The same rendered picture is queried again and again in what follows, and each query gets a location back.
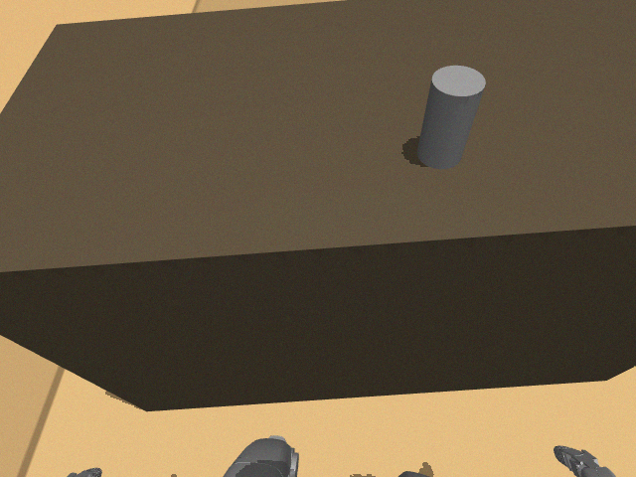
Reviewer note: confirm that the right robot hand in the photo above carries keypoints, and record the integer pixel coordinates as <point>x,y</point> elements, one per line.
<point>581,463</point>

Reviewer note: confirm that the can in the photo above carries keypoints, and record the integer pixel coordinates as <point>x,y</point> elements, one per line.
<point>454,96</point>

